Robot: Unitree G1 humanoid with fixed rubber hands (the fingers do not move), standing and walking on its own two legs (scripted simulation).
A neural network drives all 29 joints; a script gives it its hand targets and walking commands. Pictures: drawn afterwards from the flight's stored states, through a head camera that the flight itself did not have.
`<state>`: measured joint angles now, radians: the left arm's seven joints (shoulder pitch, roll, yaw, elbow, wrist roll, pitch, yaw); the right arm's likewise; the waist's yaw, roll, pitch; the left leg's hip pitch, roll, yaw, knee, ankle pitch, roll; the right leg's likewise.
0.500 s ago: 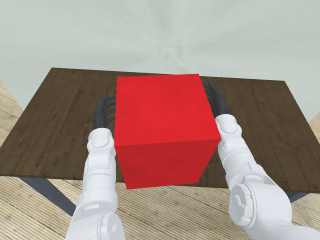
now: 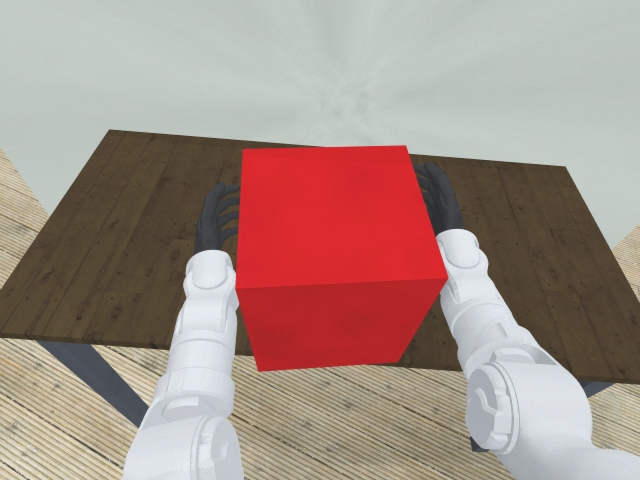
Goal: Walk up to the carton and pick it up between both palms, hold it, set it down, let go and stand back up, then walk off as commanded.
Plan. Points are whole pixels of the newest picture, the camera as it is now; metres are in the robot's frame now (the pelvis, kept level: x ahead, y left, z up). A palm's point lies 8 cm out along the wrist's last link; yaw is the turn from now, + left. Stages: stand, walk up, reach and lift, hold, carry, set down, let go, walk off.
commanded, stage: reach and lift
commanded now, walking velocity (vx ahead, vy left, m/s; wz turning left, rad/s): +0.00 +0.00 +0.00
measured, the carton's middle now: (327, 265) +0.39 +0.04 +0.04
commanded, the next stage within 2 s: none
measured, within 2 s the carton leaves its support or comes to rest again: neither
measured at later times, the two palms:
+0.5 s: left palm (204, 213) +0.37 +0.20 +0.13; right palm (463, 202) +0.41 -0.10 +0.16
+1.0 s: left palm (198, 186) +0.37 +0.19 +0.18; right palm (479, 190) +0.39 -0.11 +0.20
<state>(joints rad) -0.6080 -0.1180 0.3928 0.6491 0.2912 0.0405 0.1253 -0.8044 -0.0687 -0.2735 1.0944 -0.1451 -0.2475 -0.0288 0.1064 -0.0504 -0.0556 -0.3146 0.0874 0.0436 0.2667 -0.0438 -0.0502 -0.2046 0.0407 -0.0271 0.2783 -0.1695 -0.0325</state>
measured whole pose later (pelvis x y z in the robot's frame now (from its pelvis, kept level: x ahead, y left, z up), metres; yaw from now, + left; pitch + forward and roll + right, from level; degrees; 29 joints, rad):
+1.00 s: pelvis -0.01 +0.02 +0.00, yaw +1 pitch -5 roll +0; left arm -0.68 -0.02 0.28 0.35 0.28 0.55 0.08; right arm -0.84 -0.08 -0.10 0.86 0.12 0.14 -0.11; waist -0.03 -0.08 -0.02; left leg -0.13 0.04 0.04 0.29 -0.07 -0.01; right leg -0.01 -0.01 -0.04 0.29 -0.20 0.01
